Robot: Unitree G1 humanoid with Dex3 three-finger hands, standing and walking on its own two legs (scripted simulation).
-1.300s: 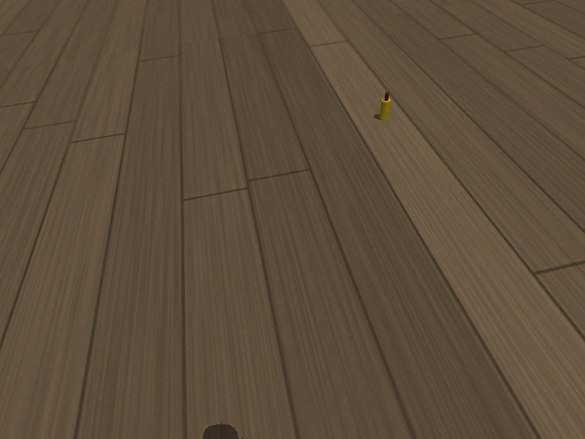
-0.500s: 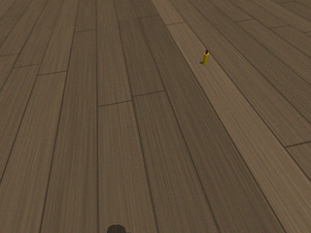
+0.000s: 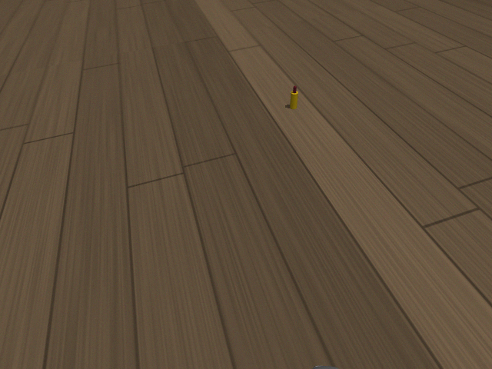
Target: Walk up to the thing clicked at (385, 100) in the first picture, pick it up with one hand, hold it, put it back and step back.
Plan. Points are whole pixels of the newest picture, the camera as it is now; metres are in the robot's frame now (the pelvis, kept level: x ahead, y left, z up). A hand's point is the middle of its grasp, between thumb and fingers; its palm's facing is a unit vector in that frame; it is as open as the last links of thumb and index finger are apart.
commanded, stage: walk up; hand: left
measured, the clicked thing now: (294, 96) +1.96 -0.30 -0.69
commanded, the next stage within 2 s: none
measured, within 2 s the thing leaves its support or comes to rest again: neither
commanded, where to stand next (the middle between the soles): +1.57 -0.40 m, yaw -15 degrees
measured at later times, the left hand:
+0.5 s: hand (196, 323) +0.24 +0.14 -0.14, palm faces -0.11 -0.93 -0.36, open 7.3 cm
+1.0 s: hand (233, 159) +0.70 +0.08 -0.13, palm faces -0.32 -0.87 -0.38, open 7.3 cm
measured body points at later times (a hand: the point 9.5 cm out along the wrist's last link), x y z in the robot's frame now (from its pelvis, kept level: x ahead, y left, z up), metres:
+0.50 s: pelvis +0.21 -0.13 +0.00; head +0.21 -0.14 +0.44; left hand +0.25 +0.19 -0.12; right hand +0.28 -0.45 -0.12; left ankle +0.34 +0.01 -0.69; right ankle +0.15 -0.22 -0.75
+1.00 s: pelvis +0.51 -0.16 -0.01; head +0.52 -0.17 +0.44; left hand +0.72 +0.12 -0.10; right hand +0.46 -0.49 -0.12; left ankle +0.48 -0.02 -0.75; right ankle +0.61 -0.35 -0.71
